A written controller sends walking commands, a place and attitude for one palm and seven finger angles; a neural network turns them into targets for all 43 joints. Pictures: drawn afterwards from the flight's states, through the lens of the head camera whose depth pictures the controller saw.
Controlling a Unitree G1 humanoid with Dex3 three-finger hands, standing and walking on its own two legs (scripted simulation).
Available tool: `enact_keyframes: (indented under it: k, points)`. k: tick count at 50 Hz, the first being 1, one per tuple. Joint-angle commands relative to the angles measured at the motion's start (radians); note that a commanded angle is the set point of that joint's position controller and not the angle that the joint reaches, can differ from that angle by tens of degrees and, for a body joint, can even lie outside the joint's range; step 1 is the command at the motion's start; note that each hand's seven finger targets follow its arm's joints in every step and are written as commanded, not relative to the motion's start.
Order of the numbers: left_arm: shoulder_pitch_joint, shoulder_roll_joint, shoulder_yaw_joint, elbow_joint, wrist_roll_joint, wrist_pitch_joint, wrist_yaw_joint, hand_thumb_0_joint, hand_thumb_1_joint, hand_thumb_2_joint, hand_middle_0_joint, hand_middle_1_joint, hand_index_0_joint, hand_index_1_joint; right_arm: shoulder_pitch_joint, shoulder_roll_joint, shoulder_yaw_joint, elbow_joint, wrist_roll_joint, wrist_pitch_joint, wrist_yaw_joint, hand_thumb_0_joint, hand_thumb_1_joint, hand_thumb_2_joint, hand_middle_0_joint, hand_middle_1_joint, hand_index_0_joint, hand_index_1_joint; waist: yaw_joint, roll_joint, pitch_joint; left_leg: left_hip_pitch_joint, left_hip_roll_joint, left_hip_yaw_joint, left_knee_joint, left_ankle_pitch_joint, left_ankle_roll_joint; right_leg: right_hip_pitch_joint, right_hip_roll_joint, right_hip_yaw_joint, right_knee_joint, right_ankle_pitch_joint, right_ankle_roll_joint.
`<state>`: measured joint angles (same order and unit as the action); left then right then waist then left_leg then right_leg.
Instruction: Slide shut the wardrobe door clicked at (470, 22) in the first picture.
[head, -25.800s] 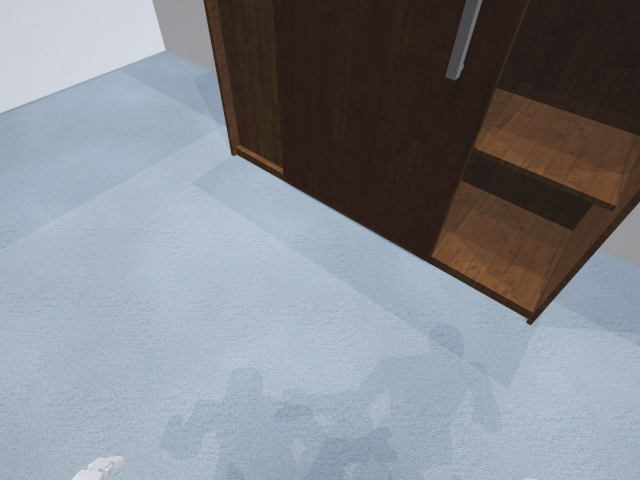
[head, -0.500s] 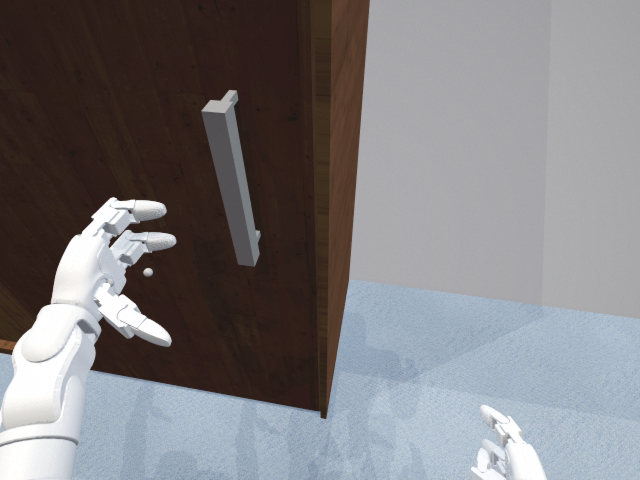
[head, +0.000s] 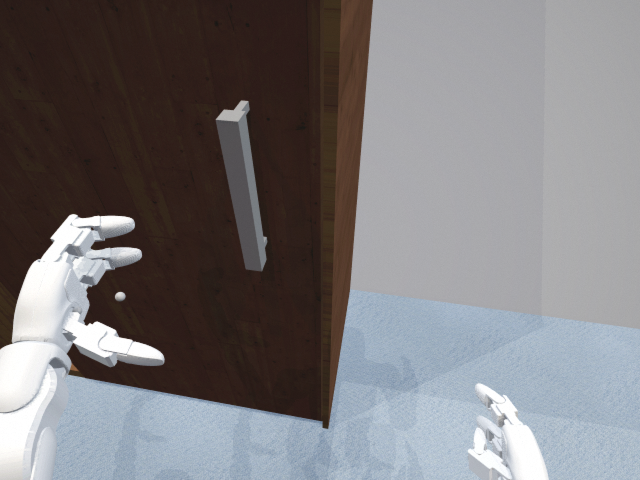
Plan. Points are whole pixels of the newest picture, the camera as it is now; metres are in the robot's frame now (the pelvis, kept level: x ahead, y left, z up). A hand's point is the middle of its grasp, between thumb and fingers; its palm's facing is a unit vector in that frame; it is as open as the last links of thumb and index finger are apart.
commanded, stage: draw the hand back to the body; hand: left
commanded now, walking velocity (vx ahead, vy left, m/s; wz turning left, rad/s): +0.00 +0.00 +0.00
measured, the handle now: (250, 193) +0.46 +0.16 +0.14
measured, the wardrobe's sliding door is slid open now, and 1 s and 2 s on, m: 0.00 0.00 0.00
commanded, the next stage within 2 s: step back with the hand held close in 0.98 s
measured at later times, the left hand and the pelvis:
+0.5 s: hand (79, 308) +0.22 +0.27 +0.16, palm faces +0.39 -0.85 -0.35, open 9.8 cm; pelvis +0.02 +0.02 +0.01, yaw -2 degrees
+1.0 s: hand (71, 324) +0.20 +0.27 +0.17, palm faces +0.43 -0.83 -0.36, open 7.5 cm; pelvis +0.01 +0.01 +0.01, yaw -1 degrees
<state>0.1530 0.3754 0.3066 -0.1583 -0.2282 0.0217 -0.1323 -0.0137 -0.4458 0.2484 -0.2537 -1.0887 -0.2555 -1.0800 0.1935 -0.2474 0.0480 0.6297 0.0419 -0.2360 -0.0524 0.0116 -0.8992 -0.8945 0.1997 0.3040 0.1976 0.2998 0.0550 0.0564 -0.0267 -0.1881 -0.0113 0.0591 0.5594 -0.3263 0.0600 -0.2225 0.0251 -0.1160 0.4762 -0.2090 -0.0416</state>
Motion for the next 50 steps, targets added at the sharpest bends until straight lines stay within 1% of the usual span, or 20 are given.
enact_keyframes:
  k: [1,3,5,7,10,13,18,21,22,24,25,29,30,32,39,41,44,47,48,50]
  points:
    - [-0.119,0.169,0.063,-0.251,0.083,-0.136,0.192,0.000,-0.151,0.393,-0.236,-0.916,-0.236,-0.916,-0.123,-0.110,-0.069,-0.139,-0.015,-0.008,0.009,0.000,-0.900,-0.900,0.200,0.300,0.200,0.300,-0.002,-0.004,-0.070,-0.051,0.043,-0.071,-0.156,0.068,-0.029,0.092,-0.071,0.146,-0.145,-0.066,0.008]
    - [-0.117,0.169,0.057,-0.283,0.107,-0.159,0.222,0.000,-0.079,0.428,-0.234,-0.874,-0.234,-0.874,-0.126,-0.103,-0.070,-0.138,-0.019,-0.003,0.010,0.000,-0.900,-0.900,0.200,0.300,0.200,0.300,-0.001,0.044,-0.087,-0.029,0.043,-0.071,-0.174,0.092,-0.029,0.113,-0.067,0.136,-0.133,-0.023,0.004]
    - [-0.092,0.184,0.071,-0.304,0.121,-0.174,0.241,0.000,-0.006,0.462,-0.231,-0.831,-0.231,-0.831,-0.122,-0.104,-0.072,-0.132,-0.023,0.005,0.010,0.000,-0.900,-0.900,0.200,0.300,0.200,0.300,0.003,0.032,-0.093,-0.013,0.047,-0.082,-0.191,0.125,-0.032,0.133,-0.059,0.123,-0.122,0.020,0.002]
    - [-0.081,0.168,0.057,-0.334,0.131,-0.185,0.247,0.000,0.066,0.497,-0.229,-0.789,-0.229,-0.789,-0.122,-0.099,-0.073,-0.137,-0.026,0.010,0.009,0.000,-0.900,-0.900,0.200,0.300,0.200,0.300,0.000,0.045,-0.094,0.013,0.049,-0.084,-0.200,0.164,-0.035,0.133,-0.050,0.120,-0.119,0.060,0.002]
    - [-0.048,0.159,0.051,-0.347,0.143,-0.196,0.253,0.000,0.175,0.550,-0.225,-0.725,-0.225,-0.725,-0.117,-0.103,-0.072,-0.134,-0.028,0.013,0.010,0.000,-0.900,-0.900,0.200,0.300,0.200,0.300,0.004,0.055,-0.057,0.028,0.060,-0.108,-0.223,0.197,-0.051,0.131,-0.041,0.111,-0.110,0.079,0.000]
    - [0.028,0.153,0.064,-0.356,0.145,-0.201,0.251,0.000,0.284,0.603,-0.221,-0.661,-0.221,-0.661,-0.107,-0.104,-0.077,-0.138,-0.032,0.019,0.011,0.000,-0.900,-0.900,0.200,0.300,0.200,0.300,0.008,0.017,-0.065,0.048,0.066,-0.109,-0.219,0.281,-0.064,0.141,-0.034,0.108,-0.103,0.123,0.002]
    - [0.137,0.159,0.103,-0.377,0.146,-0.205,0.243,0.000,0.465,0.690,-0.215,-0.555,-0.215,-0.555,-0.091,-0.107,-0.086,-0.145,-0.036,0.034,0.020,0.000,-0.900,-0.900,0.200,0.300,0.200,0.300,0.017,0.001,-0.063,0.055,0.077,-0.107,-0.205,0.417,-0.084,0.158,-0.032,0.110,-0.091,0.186,0.006]
    - [0.157,0.154,0.105,-0.404,0.148,-0.207,0.241,0.000,0.574,0.743,-0.211,-0.491,-0.211,-0.491,-0.091,-0.106,-0.087,-0.149,-0.035,0.041,0.023,0.000,-0.900,-0.900,0.200,0.300,0.200,0.300,0.016,0.045,-0.036,0.052,0.087,-0.116,-0.212,0.424,-0.098,0.145,-0.030,0.112,-0.091,0.168,0.007]
    - [0.160,0.159,0.111,-0.427,0.149,-0.211,0.242,0.000,0.610,0.760,-0.210,-0.470,-0.210,-0.470,-0.087,-0.106,-0.089,-0.151,-0.036,0.039,0.024,0.000,-0.900,-0.900,0.200,0.300,0.200,0.300,0.017,0.063,-0.050,0.063,0.088,-0.117,-0.209,0.443,-0.100,0.148,-0.030,0.114,-0.089,0.174,0.007]
    - [0.177,0.162,0.118,-0.435,0.151,-0.212,0.245,0.000,0.682,0.795,-0.207,-0.427,-0.207,-0.427,-0.083,-0.105,-0.090,-0.151,-0.037,0.037,0.023,0.000,-0.900,-0.900,0.200,0.300,0.200,0.300,0.015,0.045,-0.046,0.065,0.091,-0.119,-0.208,0.445,-0.102,0.140,-0.029,0.113,-0.089,0.172,0.009]
    - [0.187,0.165,0.123,-0.437,0.150,-0.210,0.245,0.000,0.719,0.813,-0.206,-0.406,-0.206,-0.406,-0.085,-0.108,-0.089,-0.153,-0.036,0.037,0.023,0.000,-0.900,-0.900,0.200,0.300,0.200,0.300,0.020,0.061,-0.035,0.060,0.095,-0.125,-0.216,0.422,-0.106,0.139,-0.028,0.111,-0.089,0.154,0.009]
    - [0.217,0.178,0.148,-0.450,0.148,-0.212,0.251,0.000,0.864,0.882,-0.201,-0.321,-0.201,-0.321,-0.083,-0.104,-0.093,-0.155,-0.037,0.036,0.016,0.000,-0.900,-0.900,0.200,0.300,0.200,0.300,0.020,0.015,-0.043,0.046,0.084,-0.111,-0.208,0.388,-0.094,0.148,-0.027,0.117,-0.094,0.160,0.007]
    - [0.232,0.177,0.149,-0.448,0.148,-0.210,0.251,0.000,0.900,0.900,-0.200,-0.300,-0.200,-0.300,-0.083,-0.106,-0.093,-0.155,-0.035,0.037,0.015,0.000,-0.900,-0.900,0.200,0.300,0.200,0.300,0.021,0.026,-0.029,0.045,0.090,-0.113,-0.213,0.377,-0.098,0.144,-0.027,0.116,-0.093,0.147,0.007]
    - [0.197,0.156,0.124,-0.445,0.148,-0.211,0.251,0.000,0.900,0.900,-0.200,-0.300,-0.200,-0.300,-0.087,-0.106,-0.089,-0.152,-0.036,0.037,0.014,0.000,-0.900,-0.900,0.200,0.300,0.200,0.300,0.011,0.039,0.006,0.024,0.086,-0.119,-0.225,0.319,-0.096,0.128,-0.028,0.117,-0.097,0.119,0.007]
    - [0.176,0.166,0.124,-0.456,0.152,-0.213,0.259,0.000,0.900,0.900,-0.200,-0.300,-0.200,-0.300,-0.094,-0.102,-0.090,-0.151,-0.038,0.031,0.009,0.000,-0.900,-0.900,0.200,0.300,0.200,0.300,0.016,0.038,-0.019,0.023,0.068,-0.108,-0.222,0.245,-0.080,0.145,-0.030,0.123,-0.108,0.099,0.003]
    - [0.181,0.165,0.125,-0.443,0.150,-0.209,0.259,0.000,0.900,0.900,-0.200,-0.300,-0.200,-0.300,-0.102,-0.101,-0.087,-0.148,-0.037,0.032,0.007,0.000,-0.900,-0.900,0.200,0.300,0.200,0.300,0.016,0.038,0.002,0.013,0.070,-0.115,-0.230,0.212,-0.080,0.141,-0.029,0.127,-0.112,0.081,0.002]
    - [0.186,0.166,0.130,-0.439,0.149,-0.210,0.260,0.000,0.900,0.900,-0.200,-0.300,-0.200,-0.300,-0.106,-0.097,-0.086,-0.150,-0.038,0.030,0.007,0.000,-0.900,-0.900,0.200,0.300,0.200,0.300,0.018,0.021,0.002,0.007,0.062,-0.104,-0.226,0.199,-0.071,0.148,-0.031,0.129,-0.121,0.079,0.001]
    - [0.193,0.166,0.132,-0.438,0.147,-0.211,0.260,0.000,0.900,0.900,-0.200,-0.300,-0.200,-0.300,-0.109,-0.093,-0.085,-0.150,-0.037,0.030,0.007,0.000,-0.900,-0.900,0.200,0.300,0.200,0.300,0.018,0.034,0.013,0.003,0.057,-0.097,-0.222,0.188,-0.065,0.152,-0.033,0.137,-0.133,0.074,-0.002]
    - [0.204,0.172,0.143,-0.430,0.145,-0.211,0.261,0.000,0.900,0.900,-0.200,-0.300,-0.200,-0.300,-0.104,-0.094,-0.086,-0.150,-0.039,0.029,0.007,0.000,-0.900,-0.900,0.200,0.300,0.200,0.300,0.021,0.006,-0.007,0.006,0.055,-0.096,-0.217,0.208,-0.062,0.163,-0.035,0.133,-0.130,0.089,-0.001]
    - [0.201,0.168,0.132,-0.427,0.146,-0.206,0.258,0.000,0.900,0.900,-0.200,-0.300,-0.200,-0.300,-0.110,-0.094,-0.087,-0.150,-0.036,0.031,0.008,0.000,-0.900,-0.900,0.200,0.300,0.200,0.300,0.021,0.031,0.004,0.017,0.058,-0.091,-0.216,0.205,-0.062,0.153,-0.036,0.134,-0.135,0.082,0.000]
